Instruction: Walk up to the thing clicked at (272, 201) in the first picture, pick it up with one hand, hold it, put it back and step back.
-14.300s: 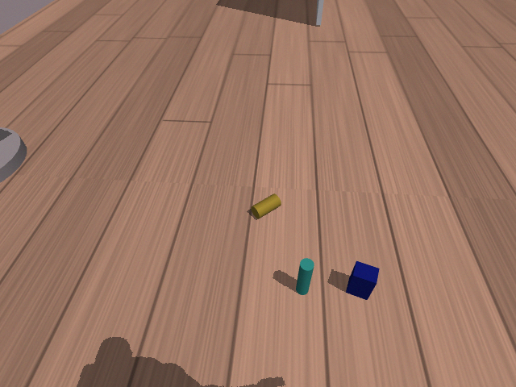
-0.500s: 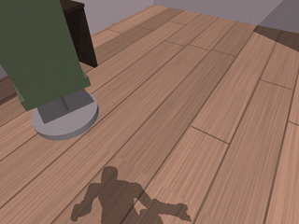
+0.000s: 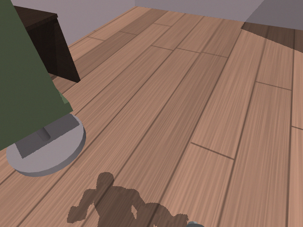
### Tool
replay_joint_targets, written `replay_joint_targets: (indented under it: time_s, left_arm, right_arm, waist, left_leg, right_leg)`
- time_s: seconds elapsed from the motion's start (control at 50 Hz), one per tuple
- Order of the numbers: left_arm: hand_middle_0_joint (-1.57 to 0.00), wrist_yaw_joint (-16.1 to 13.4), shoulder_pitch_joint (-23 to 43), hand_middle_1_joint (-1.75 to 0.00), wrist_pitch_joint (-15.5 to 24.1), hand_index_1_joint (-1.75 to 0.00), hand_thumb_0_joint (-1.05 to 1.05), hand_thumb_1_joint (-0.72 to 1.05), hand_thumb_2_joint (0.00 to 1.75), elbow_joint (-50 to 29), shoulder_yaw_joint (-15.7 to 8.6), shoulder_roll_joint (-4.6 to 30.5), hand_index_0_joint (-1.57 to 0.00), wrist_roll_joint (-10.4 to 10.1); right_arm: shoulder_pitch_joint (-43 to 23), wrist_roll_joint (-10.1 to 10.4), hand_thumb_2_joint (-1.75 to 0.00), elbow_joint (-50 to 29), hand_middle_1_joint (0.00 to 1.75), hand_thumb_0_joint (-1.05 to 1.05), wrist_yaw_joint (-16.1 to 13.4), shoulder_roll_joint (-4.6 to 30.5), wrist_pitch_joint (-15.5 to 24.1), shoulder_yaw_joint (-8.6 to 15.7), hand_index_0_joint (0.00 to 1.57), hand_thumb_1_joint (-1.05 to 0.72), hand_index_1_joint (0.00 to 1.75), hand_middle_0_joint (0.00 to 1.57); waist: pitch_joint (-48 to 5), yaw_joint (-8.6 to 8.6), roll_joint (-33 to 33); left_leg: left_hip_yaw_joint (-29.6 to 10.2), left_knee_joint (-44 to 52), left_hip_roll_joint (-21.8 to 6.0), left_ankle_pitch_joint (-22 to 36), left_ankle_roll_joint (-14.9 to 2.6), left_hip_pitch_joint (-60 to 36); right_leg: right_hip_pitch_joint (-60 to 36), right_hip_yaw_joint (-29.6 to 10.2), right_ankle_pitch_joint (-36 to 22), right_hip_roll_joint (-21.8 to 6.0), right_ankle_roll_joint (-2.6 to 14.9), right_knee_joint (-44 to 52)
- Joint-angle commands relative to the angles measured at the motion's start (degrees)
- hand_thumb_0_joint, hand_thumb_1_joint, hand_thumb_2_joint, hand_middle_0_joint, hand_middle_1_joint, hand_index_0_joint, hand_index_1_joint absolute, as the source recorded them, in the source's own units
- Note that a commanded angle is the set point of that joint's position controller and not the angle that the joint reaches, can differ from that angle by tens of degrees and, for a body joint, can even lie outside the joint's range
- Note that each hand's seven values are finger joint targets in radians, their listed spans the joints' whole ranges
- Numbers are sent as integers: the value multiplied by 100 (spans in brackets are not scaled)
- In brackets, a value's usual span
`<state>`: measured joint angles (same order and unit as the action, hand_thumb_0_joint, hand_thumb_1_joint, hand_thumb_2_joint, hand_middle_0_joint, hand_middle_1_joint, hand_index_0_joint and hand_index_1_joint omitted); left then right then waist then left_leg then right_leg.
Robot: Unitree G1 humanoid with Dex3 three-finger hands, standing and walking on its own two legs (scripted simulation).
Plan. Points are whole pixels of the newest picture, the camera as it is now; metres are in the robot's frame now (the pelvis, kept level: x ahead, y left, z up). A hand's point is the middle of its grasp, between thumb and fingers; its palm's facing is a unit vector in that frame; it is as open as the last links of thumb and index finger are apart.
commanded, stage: walk up
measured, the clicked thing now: out of the picture -0.15 -0.59 -0.73
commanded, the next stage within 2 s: none
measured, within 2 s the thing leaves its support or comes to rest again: neither
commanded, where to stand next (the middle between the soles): +1.14 -0.03 m, yaw +0 degrees
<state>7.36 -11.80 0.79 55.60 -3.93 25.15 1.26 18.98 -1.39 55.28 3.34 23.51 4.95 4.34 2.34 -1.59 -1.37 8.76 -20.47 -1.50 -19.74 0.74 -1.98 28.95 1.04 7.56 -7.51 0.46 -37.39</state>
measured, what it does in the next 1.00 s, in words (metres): walks ahead: right foot, then left foot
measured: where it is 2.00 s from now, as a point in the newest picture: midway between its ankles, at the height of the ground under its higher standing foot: (156, 135)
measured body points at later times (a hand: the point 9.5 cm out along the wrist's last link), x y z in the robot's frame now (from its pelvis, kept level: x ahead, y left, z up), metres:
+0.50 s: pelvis +0.28 +0.00 -0.02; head +0.29 +0.01 +0.43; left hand +0.30 +0.34 -0.13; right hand +0.40 -0.33 -0.10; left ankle +0.39 +0.12 -0.74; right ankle +0.17 -0.14 -0.73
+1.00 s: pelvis +0.52 -0.05 -0.01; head +0.53 -0.07 +0.43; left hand +0.64 +0.28 -0.09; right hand +0.55 -0.37 -0.14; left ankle +0.43 +0.10 -0.67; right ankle +0.60 -0.15 -0.73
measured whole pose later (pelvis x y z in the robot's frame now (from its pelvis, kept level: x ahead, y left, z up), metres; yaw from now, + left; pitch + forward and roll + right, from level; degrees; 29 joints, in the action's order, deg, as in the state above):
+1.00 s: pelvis +0.52 -0.05 -0.01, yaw +0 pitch -3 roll +1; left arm 4.3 -11.2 4.8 49.5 -3.6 23.1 0.3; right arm 19.2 -0.4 52.9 1.9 25.2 2.4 3.1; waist 4.2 -0.8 2.3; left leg 0.8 -61.3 -3.1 -25.9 -1.7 16.0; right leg 21.0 4.9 13.6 -3.4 2.0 -37.8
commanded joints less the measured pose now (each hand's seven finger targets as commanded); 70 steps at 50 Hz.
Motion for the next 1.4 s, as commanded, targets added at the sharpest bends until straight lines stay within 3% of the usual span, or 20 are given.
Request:
replay_joint_targets:
  time_s: [0.0, 0.04, 0.08, 0.18, 0.36, 0.46, 0.48, 0.5, 0.62, 0.78, 0.86, 0.88, 0.9, 0.92, 1.02, 1.22, 1.3, 1.32, 1.34, 1.38]
  left_arm:
    - [-20, -132, 525, -30, 269, -30, 0, 90, 90, -609, -284, 948, -20, -21]
    - [-20, -285, -843, -30, 342, -30, 0, 90, 90, -279, -487, 1304, -20, -1]
    - [-20, -417, -1439, -30, 403, -30, 0, 90, 90, -328, -679, 2225, -20, -96]
    - [-20, -509, -260, -30, 479, -30, 0, 90, 90, -697, -399, 1388, -20, -181]
    - [-20, -405, -214, -30, 570, -30, 0, 90, 90, -1040, -396, 1531, -20, -33]
    - [-20, -464, -521, -30, 463, -30, 0, 90, 90, -1049, -129, 971, -20, -89]
    - [-20, -484, -667, -30, 452, -30, 0, 90, 90, -1144, -46, 596, -20, -160]
    - [-20, -587, -607, -30, 419, -30, 0, 90, 90, -1049, -168, 1307, -20, -170]
    - [-20, -411, -853, -30, 354, -30, 0, 90, 90, -601, -158, 1120, -20, -158]
    - [-20, -216, 106, -30, 343, -30, 0, 90, 90, -861, -246, 958, -20, -57]
    - [-20, -312, -717, -30, 431, -30, 0, 90, 90, -581, -429, 1227, -20, -44]
    - [-20, -394, -1365, -30, 485, -30, 0, 90, 90, -497, -579, 1588, -20, -6]
    - [-20, -465, -1520, -30, 512, -30, 0, 90, 90, -604, -632, 2114, -20, -49]
    - [-20, -466, -1185, -30, 486, -30, 0, 90, 90, -688, -577, 2095, -20, -120]
    - [-20, -529, -301, -30, 516, -30, 0, 90, 90, -908, -339, 1328, -20, -165]
    - [-20, -452, -564, -30, 530, -30, 0, 90, 90, -1072, -375, 1463, -20, -77]
    - [-20, -478, -497, -30, 462, -30, 0, 90, 90, -1116, -232, 1312, -20, -47]
    - [-20, -501, -708, -30, 444, -30, 0, 90, 90, -1143, -112, 967, -20, -75]
    - [-20, -499, -949, -30, 407, -30, 0, 90, 90, -1171, -32, 598, -20, -157]
    - [-20, -623, -710, -30, 339, -30, 0, 90, 90, -943, -113, 1363, -20, -123]
  right_arm:
    - [-345, 42, -90, -629, 30, 0, -140, 1665, 112, 426, 20, -90, 30, 20]
    - [-166, 30, -90, -688, 30, 0, -149, 1299, 68, 261, 20, -90, 30, 20]
    - [-90, 184, -90, -908, 30, 0, -185, 1140, 68, 172, 20, -90, 30, 20]
    - [-133, 148, -90, -565, 30, 0, -82, 1188, -12, 196, 20, -90, 30, 20]
    - [-1001, 25, -90, -854, 30, 0, 185, 1002, -2, 293, 20, -90, 30, 20]
    - [810, -108, -90, -368, 30, 0, -13, 1731, 103, 600, 20, -90, 30, 20]
    - [995, -119, -90, -513, 30, 0, -98, 2172, 137, 677, 20, -90, 30, 20]
    - [670, 141, -90, -664, 30, 0, -101, 2328, 131, 699, 20, -90, 30, 20]
    - [-380, 131, -90, -927, 30, 0, -152, 1530, 198, 324, 20, -90, 30, 20]
    - [-274, 115, -90, -1035, 30, 0, -98, 1649, 175, 361, 20, -90, 30, 20]
    - [-169, 100, -90, -1088, 30, 0, -145, 1339, 105, 227, 20, -90, 30, 20]
    - [5, 105, -90, -1129, 30, 0, -140, 991, 117, 98, 20, -90, 30, 20]
    - [83, 171, -90, -1209, 30, 0, -149, 898, 90, 53, 20, -90, 30, 20]
    - [-196, 101, -90, -1080, 30, 0, -224, 1409, 14, 185, 20, -90, 30, 20]
    - [288, 125, -90, -589, 30, 0, -86, 1256, -53, 188, 20, -90, 30, 20]
    - [-803, 21, -90, -875, 30, 0, 118, 1032, -5, 228, 20, -90, 30, 20]
    - [-10, 6, -90, -646, 30, 0, 26, 1218, 68, 329, 20, -90, 30, 20]
    - [751, -58, -90, -473, 30, 0, -57, 1605, 111, 455, 20, -90, 30, 20]
    - [902, -79, -90, -626, 30, 0, -131, 2143, 144, 590, 20, -90, 30, 20]
    - [402, 184, -90, -754, 30, 0, -164, 1955, 98, 536, 20, -90, 30, 20]
  waist:
    - [61, 177, 560]
    - [-788, 878, -488]
    - [-1075, 1005, -1790]
    - [45, 301, -669]
    - [125, 409, -572]
    - [-744, -606, 1459]
    - [-778, -529, 2242]
    - [-959, -489, 1125]
    - [19, 240, 923]
    - [56, 68, 911]
    - [-439, 620, -56]
    - [-790, 938, -1159]
    - [-760, 896, -1783]
    - [-433, 836, -938]
    - [133, 221, -824]
    - [153, 494, -465]
    - [-177, -86, 35]
    - [-704, -433, 1148]
    - [-788, -398, 2126]
    - [-358, -240, 583]
  left_leg:
    - [-616, 27, -1290, 1684, -964, 763]
    - [-102, -2520, -735, 2276, -650, 1517]
    - [-541, -4887, 303, -898, -259, 3991]
    - [-1193, -4209, -607, 251, -258, 3355]
    - [-556, -1482, -543, 1434, -36, 2424]
    - [-1189, -626, -623, -410, -614, -480]
    - [-4221, 340, -2157, -1096, -1055, -967]
    - [-5015, 802, -2606, -1474, -1637, -612]
    - [-1533, 520, -1600, 1130, -1301, 1345]
    - [-916, 382, -1300, 783, -1145, 1350]
    - [-508, -1651, -943, 1363, -778, 2160]
    - [-123, -3416, -402, 993, -541, 2855]
    - [-344, -4468, 319, -841, -270, 4033]
    - [-979, -4959, -84, -1023, -286, 4025]
    - [-1096, -4034, -506, 281, -206, 3361]
    - [-479, -1410, -374, 1141, -71, 2578]
    - [-286, -999, 10, 643, -315, 846]
    - [-1276, -433, -593, -110, -614, -155]
    - [-4198, 412, -2120, -922, -1120, -969]
    - [-3846, 538, -2227, -346, -1445, 21]
  right_leg:
    - [-993, 554, 271, 414, 169, 432]
    - [-3095, 510, 660, 583, 347, 793]
    - [-4363, -3979, 2103, -1715, 1408, 2396]
    - [-2032, -1158, 550, -825, 1122, 2264]
    - [-1476, -264, 1188, -722, 1080, 2400]
    - [-72, 591, 71, 161, 581, -1649]
    - [1253, 141, 2264, 1030, 273, -2999]
    - [1242, -598, 2214, 763, 357, -3405]
    - [175, -429, 1192, 26, 40, -2049]
    - [-552, 279, 0, 242, 81, 104]
    - [-2739, 302, 456, 541, 293, 596]
    - [-3467, -853, 1655, -218, 506, 1285]
    - [-3780, -3687, 2266, -1687, 1062, 2461]
    - [-3125, -3909, 2480, -1866, 1473, 2428]
    - [-1719, -1135, 895, -764, 1111, 2380]
    - [-1602, -343, 1301, -684, 1102, 2219]
    - [-1062, 37, -101, -440, 853, 617]
    - [-543, 424, -251, -32, 571, -1211]
    - [1129, 348, 2029, 950, 202, -2578]
    - [1013, -694, 1846, 477, 260, -3202]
